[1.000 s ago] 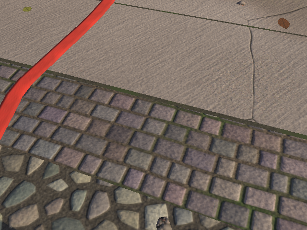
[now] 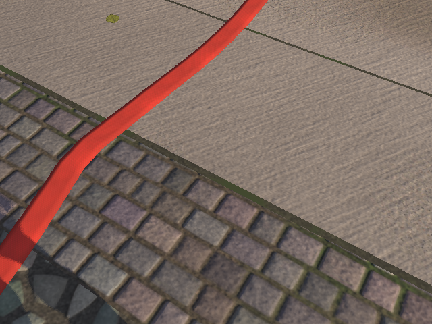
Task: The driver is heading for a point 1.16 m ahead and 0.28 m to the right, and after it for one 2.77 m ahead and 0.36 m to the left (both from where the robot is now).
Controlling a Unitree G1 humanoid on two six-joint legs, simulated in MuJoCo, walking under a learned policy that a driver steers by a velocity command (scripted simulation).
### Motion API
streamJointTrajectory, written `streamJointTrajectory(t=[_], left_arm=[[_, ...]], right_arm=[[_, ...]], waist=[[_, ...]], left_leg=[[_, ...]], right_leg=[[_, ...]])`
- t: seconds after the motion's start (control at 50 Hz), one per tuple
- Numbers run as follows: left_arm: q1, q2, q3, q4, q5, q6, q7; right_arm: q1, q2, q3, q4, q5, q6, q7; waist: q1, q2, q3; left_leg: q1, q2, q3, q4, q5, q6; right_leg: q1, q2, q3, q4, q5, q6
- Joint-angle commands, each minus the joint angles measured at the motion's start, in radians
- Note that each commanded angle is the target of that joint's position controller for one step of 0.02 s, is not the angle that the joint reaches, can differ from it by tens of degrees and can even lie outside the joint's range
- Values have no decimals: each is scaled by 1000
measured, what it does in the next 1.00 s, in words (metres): walks ahead: left foot, then right foot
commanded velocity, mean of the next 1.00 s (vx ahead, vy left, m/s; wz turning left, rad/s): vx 0.50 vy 0.00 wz -0.15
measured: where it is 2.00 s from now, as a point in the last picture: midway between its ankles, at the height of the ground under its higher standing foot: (265, 166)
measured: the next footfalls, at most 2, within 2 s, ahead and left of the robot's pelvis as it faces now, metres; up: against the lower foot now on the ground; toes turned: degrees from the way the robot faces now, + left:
left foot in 0.38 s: +0.40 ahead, +0.16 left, +0.00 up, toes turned +1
right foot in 0.94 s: +0.69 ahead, -0.09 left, +0.00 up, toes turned -12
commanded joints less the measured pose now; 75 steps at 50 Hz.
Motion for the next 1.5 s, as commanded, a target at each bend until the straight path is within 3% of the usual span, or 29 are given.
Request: streamJointTrajectory(t=[0.02, 0.12, 0.28, 0.34, 0.38, 0.4, 0.42, 0.44, 0.46, 0.5, 0.58, 0.74, 0.84, 0.92, 0.94, 0.96, 0.98, 1.0, 1.02, 1.06, 1.14, 1.24, 1.34, 1.4, 1.42, 1.44, 1.46, 1.48, 1.5], left_arm=[[54, 99, 27, -36, 15, -16, 8], [82, 139, 37, 3, -4, -30, 16], [214, 187, 46, 63, -24, 6, 26], [210, 203, 53, 76, -25, 25, 35], [189, 178, 42, 72, -18, 35, 39], [202, 116, 14, 43, 11, 33, 43], [328, 13, -14, 30, -3, 13, 34], [258, 127, 8, 43, -24, -4, 28], [165, 168, 22, 12, -44, -15, 23], [96, 145, 21, -3, -18, -18, 28], [141, 92, 16, 18, -20, 21, 28], [-72, 53, 6, -49, -17, 20, 10], [-173, 50, 4, -118, -18, 19, -19], [-2, 121, 46, -113, -17, 27, -29], [161, 175, 77, -75, -20, 30, -17], [294, 270, 108, -53, -20, 43, 7], [254, 306, 104, -77, -26, 33, 5], [257, 217, 81, -82, -22, 28, 5], [223, 176, 70, -83, -17, 23, 8], [111, 126, 53, -104, -14, 18, 10], [86, 146, 58, -121, -9, 15, 29], [157, 178, 69, -95, -21, 29, 53], [219, 166, 69, -67, -29, 44, 59], [187, 147, 65, -77, -22, 51, 59], [181, 98, 47, -90, -15, 48, 53], [274, 34, 27, -111, -19, 41, 53], [333, 61, 21, -126, -36, 34, 54], [274, 155, 43, -107, -42, 38, 54], [185, 176, 51, -120, -32, 45, 54]], right_arm=[[-1, -108, -32, -82, -6, -17, -2], [-106, -64, -15, -116, -26, 4, -8], [-350, -57, -8, -179, -6, -25, 32], [-315, -90, -22, -180, -9, -28, 42], [-86, -156, -60, -114, -15, -27, 32], [92, -234, -81, -86, -25, -22, 21], [110, -294, -92, -68, -26, -18, 29], [100, -182, -64, -83, -16, -20, 32], [33, -149, -51, -89, -17, -22, 30], [-70, -120, -41, -98, -29, -24, 31], [-102, -104, -40, -74, -28, -45, 29], [-50, -146, -50, -5, -33, -43, 3], [2, -161, -59, 42, -17, -11, -4], [-40, -206, -73, 28, -14, 25, -27], [-51, -199, -68, 18, -14, 29, -35], [-17, -136, -45, -17, -35, 15, -35], [36, -43, -10, -52, -44, -23, -15], [-59, -137, -31, -60, -11, -58, 7], [-130, -150, -31, -87, 14, -77, 16], [-161, -142, -38, -84, -29, -78, 2], [-127, -108, -36, -95, -43, -39, 0], [-316, -56, -15, -147, -38, -41, 6], [-381, -105, -33, -175, -18, -57, 24], [-250, -143, -58, -145, -19, -71, 20], [-133, -178, -72, -131, -36, -76, 13], [-4, -260, -93, -119, -55, -71, 5], [43, -248, -95, -85, -32, -56, 16], [-10, -155, -72, -107, -20, -51, 14], [-56, -119, -60, -114, -25, -41, 9]], waist=[[6, -65, -97], [9, -68, -16], [99, -70, 16], [56, -91, -11], [-65, -74, -158], [-123, 53, -320], [-44, 318, -414], [-91, 187, -369], [-85, 130, -235], [-33, 28, -109], [26, 55, -80], [-49, 27, 8], [-75, 19, 39], [47, 73, -100], [133, 43, -185], [156, -113, -294], [71, -283, -411], [135, -171, -392], [127, -120, -257], [48, 2, -117], [-8, -50, -82], [65, -84, -54], [78, -113, -55], [-3, -144, -93], [-60, -104, -200], [-60, 95, -357], [-41, 321, -398], [-62, 173, -258], [-68, 94, -154]], left_leg=[[-238, 111, -43, -4, 91, -7], [-292, 142, -5, -248, 252, -56], [-255, 71, 36, -648, 468, -29], [-194, 45, 45, -694, 348, 13], [138, 5, 86, -724, 344, 66], [434, 193, -124, -687, 372, 131], [712, 371, -598, -816, 110, 282], [686, 354, -639, -886, -22, 251], [573, 326, -495, -901, 24, 216], [348, 261, -325, -946, 255, 206], [214, 215, -145, -1035, 422, 210], [251, 192, 102, -1100, 454, 148], [438, 251, 152, -1020, 582, 127], [468, 237, 219, -683, 1158, 73], [347, 197, 244, -462, 1101, 38], [22, 118, 254, -120, 679, -10], [-330, -98, 85, 177, -172, -55], [-443, -29, -68, 224, -144, -32], [-473, 14, -48, 173, -61, -11], [-376, 83, -29, -18, 53, -16], [-270, 88, -5, -175, 118, -80], [-181, 17, 18, -555, 452, -106], [-132, -15, -31, -707, 433, -76], [47, -15, -10, -773, 352, -15], [263, 77, -79, -754, 336, 38], [626, 300, -398, -764, 227, 162], [717, 427, -748, -863, -28, 249], [606, 390, -663, -897, -158, 209], [481, 345, -502, -905, -84, 167]], right_leg=[[249, -289, 384, -301, 56, -203], [158, -255, 224, -384, 141, -201], [327, -276, 160, -324, 152, -133], [419, -312, 174, -232, 283, -103], [360, -236, 107, 54, 496, -55], [168, -171, 57, 379, 235, -14], [-221, 9, 84, 683, -396, 40], [-335, -42, 199, 783, -432, 29], [-386, -87, 180, 788, -341, 15], [-335, -161, 146, 698, -195, 27], [-243, -195, 142, 596, -105, 63], [-272, -150, 118, 204, 257, 69], [-337, -128, 73, 105, 155, 23], [-60, -12, -36, 94, -16, -54], [192, 9, -10, 38, 42, -96], [535, -190, 321, 31, 27, -192], [778, -398, 885, -127, -100, -378], [777, -376, 835, -177, -166, -332], [651, -338, 676, -185, -117, -287], [386, -257, 497, -219, 79, -228], [177, -208, 395, -271, 265, -245], [97, -125, 315, -252, 167, -164], [216, -175, 451, -153, 57, -131], [234, -159, 489, -20, 126, -92], [167, -107, 437, 169, 106, -60], [-109, 23, 300, 499, -156, 12], [-345, 21, 247, 716, -466, 37], [-414, -44, 267, 804, -388, 47], [-416, -76, 227, 815, -306, 53]])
